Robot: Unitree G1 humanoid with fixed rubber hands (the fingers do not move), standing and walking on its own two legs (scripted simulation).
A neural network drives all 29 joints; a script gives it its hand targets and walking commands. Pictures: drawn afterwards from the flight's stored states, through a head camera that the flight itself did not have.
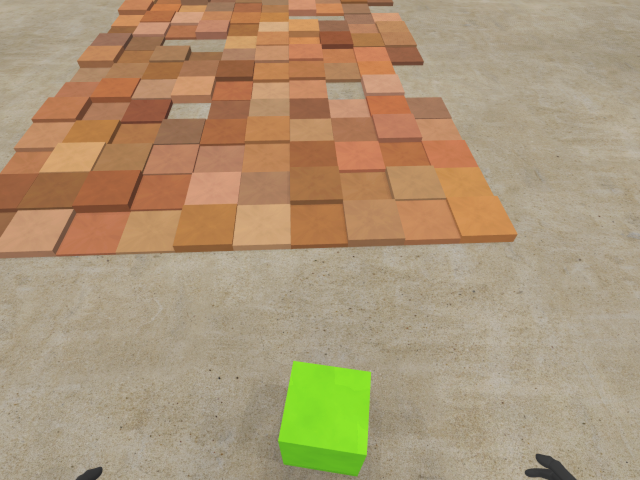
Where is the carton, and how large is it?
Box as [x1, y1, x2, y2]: [278, 361, 370, 475]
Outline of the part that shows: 293,361 278,439 283,463 344,474 357,475 366,455 370,372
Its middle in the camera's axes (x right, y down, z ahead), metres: +0.02 +0.50 +1.07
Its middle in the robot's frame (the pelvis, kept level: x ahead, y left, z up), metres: +0.38 -0.03 -0.66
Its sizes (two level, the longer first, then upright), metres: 0.210 0.200 0.250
